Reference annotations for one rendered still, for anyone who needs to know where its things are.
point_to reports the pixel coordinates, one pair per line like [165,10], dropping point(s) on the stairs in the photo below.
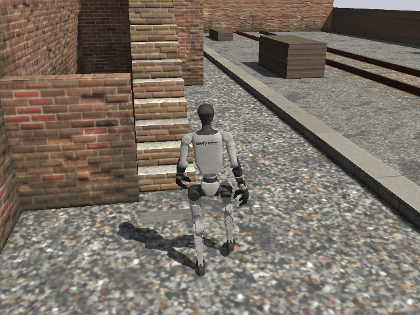
[160,106]

